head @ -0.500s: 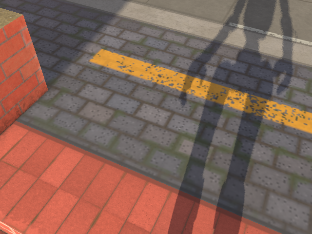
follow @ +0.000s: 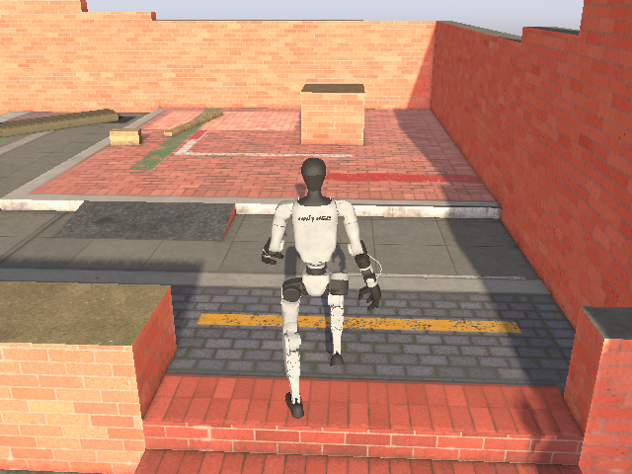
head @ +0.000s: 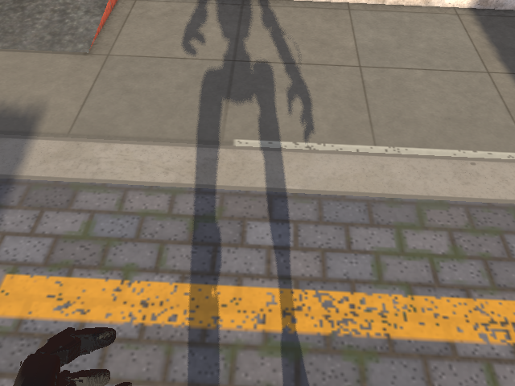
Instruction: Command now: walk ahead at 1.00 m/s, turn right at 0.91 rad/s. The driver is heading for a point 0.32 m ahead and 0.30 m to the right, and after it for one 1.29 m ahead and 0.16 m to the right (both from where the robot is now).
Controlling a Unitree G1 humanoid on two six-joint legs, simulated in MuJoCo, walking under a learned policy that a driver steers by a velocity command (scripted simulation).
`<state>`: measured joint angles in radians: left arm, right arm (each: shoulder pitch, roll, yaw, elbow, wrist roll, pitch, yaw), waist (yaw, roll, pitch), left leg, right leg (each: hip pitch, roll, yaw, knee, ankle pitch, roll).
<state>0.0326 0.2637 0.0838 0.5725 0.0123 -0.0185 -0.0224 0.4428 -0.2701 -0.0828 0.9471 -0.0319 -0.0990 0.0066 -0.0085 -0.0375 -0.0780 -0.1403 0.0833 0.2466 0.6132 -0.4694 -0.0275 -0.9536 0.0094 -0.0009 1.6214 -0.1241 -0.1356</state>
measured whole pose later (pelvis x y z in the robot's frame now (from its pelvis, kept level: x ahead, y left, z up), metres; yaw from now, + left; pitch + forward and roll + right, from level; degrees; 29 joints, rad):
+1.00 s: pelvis +0.63 -0.02 +0.02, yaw -26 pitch +1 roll +1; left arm 0.06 0.20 0.01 0.58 0.03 0.01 0.03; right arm 0.28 -0.32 -0.08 0.72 0.03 0.03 -0.03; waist -0.06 0.03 0.03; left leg -0.58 -0.03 -0.03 1.11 -0.45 -0.06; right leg -0.36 -0.02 -0.01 0.53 -0.19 -0.01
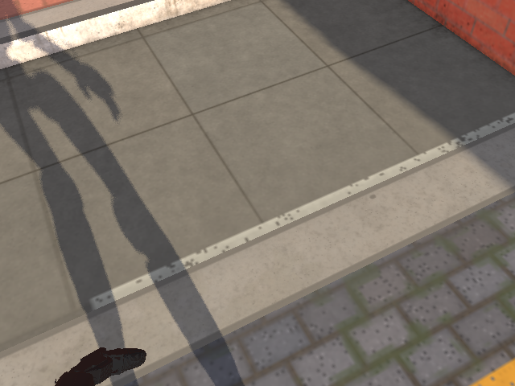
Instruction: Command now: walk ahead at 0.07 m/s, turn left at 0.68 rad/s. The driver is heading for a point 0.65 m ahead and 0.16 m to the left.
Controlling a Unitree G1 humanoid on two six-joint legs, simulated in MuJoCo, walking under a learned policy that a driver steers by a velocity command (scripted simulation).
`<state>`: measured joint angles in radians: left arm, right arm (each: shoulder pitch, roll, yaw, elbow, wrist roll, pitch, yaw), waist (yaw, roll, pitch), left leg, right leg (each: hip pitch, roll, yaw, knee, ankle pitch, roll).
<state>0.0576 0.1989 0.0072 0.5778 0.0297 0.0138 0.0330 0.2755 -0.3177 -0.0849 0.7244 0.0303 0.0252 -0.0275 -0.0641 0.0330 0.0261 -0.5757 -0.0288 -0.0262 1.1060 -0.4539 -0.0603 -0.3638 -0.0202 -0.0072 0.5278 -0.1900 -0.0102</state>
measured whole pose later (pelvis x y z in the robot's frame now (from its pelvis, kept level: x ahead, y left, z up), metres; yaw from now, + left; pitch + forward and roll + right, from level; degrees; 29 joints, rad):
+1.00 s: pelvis +0.04 +0.06 +0.00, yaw +23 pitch +1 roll +2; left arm 0.15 0.30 0.08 0.63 -0.04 0.04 0.03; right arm 0.16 -0.27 -0.08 0.64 -0.02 0.00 -0.01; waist 0.00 -0.03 0.04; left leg -0.27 -0.09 -0.04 0.53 -0.27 0.03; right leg -0.38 0.09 0.24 0.62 -0.27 0.00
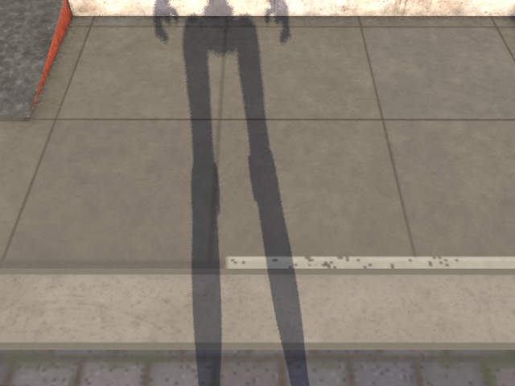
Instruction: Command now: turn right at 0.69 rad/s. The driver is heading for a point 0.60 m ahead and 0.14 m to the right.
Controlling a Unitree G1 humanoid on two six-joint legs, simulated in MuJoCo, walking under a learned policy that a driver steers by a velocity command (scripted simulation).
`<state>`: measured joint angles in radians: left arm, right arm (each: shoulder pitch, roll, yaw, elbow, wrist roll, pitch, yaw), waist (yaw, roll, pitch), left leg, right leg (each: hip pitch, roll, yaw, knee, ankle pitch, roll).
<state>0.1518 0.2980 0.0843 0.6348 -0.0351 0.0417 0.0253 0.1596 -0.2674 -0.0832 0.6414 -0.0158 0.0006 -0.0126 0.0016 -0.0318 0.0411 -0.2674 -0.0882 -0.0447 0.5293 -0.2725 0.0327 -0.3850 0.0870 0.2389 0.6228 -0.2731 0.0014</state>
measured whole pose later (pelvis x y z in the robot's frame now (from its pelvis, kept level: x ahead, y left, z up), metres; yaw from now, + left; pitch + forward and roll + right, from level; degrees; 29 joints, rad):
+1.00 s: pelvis +0.12 -0.07 -0.01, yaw -20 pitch +3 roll -1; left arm 0.28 0.33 0.07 0.72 0.05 -0.03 -0.01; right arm 0.28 -0.32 -0.06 0.69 -0.02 -0.04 0.05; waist -0.01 -0.05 -0.04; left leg -0.30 0.00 0.04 0.63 -0.39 0.07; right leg -0.24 -0.04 -0.03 0.75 -0.44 -0.01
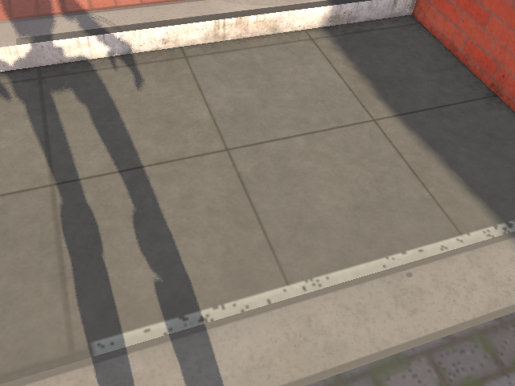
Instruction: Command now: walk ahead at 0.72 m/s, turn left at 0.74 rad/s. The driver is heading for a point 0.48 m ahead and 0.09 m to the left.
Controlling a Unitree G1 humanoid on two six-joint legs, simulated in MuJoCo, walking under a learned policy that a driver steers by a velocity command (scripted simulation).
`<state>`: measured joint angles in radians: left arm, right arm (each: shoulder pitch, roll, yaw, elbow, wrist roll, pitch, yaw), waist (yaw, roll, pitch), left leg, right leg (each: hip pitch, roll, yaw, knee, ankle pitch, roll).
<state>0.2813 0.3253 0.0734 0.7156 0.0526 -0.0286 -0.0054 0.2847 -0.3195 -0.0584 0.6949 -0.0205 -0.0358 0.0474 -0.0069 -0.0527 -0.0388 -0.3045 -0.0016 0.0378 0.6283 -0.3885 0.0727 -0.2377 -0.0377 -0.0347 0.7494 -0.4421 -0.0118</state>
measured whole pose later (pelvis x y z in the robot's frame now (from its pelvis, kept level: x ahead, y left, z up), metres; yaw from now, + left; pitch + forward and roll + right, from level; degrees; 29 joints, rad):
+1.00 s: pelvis +0.56 +0.18 +0.01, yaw +29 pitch +0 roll +0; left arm 0.12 0.30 0.02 0.77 0.00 0.01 0.04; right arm 0.13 -0.24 -0.01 0.75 -0.02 -0.02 0.02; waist -0.02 -0.02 0.08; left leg -0.36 -0.09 -0.02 0.47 -0.11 0.07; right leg -0.43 -0.06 0.07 0.80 -0.39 0.08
